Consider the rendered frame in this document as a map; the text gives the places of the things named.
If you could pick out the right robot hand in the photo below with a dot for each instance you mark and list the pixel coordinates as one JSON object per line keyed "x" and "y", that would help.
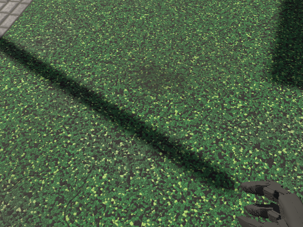
{"x": 288, "y": 212}

